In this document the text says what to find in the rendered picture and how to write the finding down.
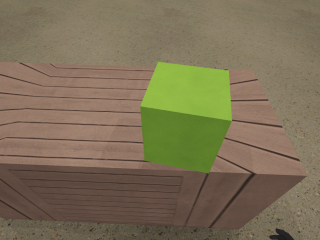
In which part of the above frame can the robot right hand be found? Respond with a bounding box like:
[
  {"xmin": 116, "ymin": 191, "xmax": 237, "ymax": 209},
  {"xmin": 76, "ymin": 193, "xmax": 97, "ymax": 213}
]
[{"xmin": 269, "ymin": 228, "xmax": 294, "ymax": 240}]

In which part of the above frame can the carton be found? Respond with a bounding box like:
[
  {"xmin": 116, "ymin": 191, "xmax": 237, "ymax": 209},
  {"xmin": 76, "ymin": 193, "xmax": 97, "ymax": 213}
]
[{"xmin": 140, "ymin": 62, "xmax": 232, "ymax": 174}]

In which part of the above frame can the pedestal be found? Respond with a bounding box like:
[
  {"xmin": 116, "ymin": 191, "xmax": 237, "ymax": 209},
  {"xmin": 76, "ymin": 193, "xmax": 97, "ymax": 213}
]
[{"xmin": 0, "ymin": 62, "xmax": 308, "ymax": 230}]

